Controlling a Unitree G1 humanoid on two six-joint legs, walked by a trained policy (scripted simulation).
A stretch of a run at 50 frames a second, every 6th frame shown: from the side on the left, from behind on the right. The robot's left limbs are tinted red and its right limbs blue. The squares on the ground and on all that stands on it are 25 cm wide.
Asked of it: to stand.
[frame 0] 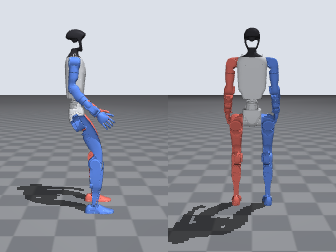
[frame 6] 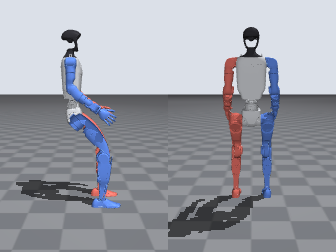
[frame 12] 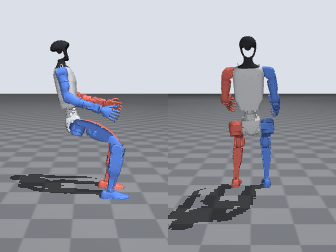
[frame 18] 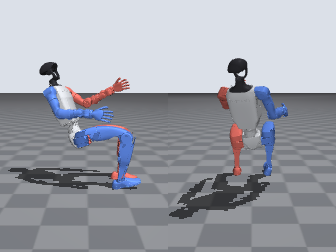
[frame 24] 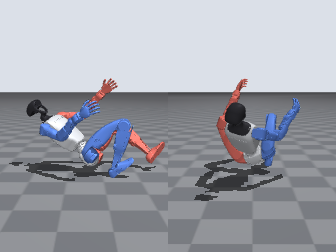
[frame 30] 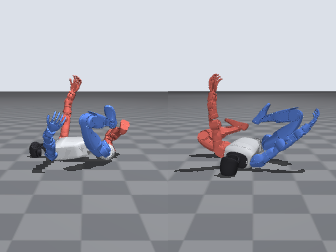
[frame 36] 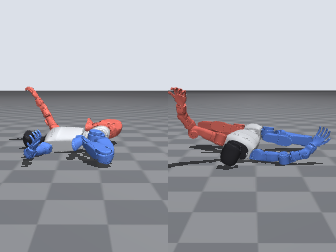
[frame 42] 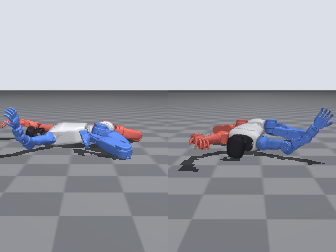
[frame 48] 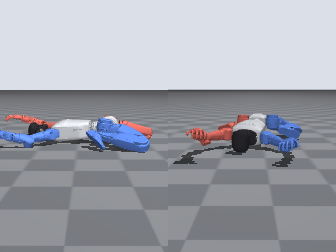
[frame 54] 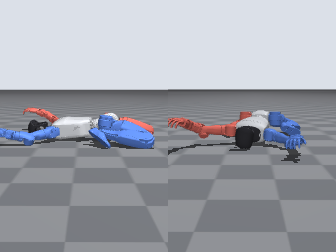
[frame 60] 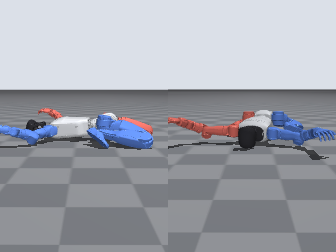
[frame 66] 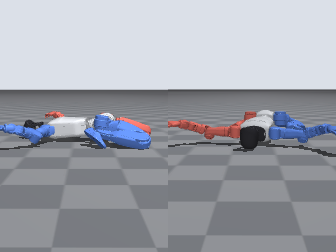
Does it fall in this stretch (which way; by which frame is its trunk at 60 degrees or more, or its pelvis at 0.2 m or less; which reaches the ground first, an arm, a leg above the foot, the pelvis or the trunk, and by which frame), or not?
yes: goes over backward; its pelvis at 0.2 m or less by frame 24; the pelvis reaches the ground first, by frame 30
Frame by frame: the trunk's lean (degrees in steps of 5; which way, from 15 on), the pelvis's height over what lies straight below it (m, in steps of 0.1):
0: 0, 0.8
6: 0, 0.7
12: 10, 0.6
18: 25 backward, 0.4
24: 55 backward, 0.2
30: 100 backward, 0.1
36: 95 backward, 0.1
42: 95 backward, 0.1
48: 95 backward, 0.1
54: 95 backward, 0.1
60: 95 backward, 0.1
66: 95 backward, 0.1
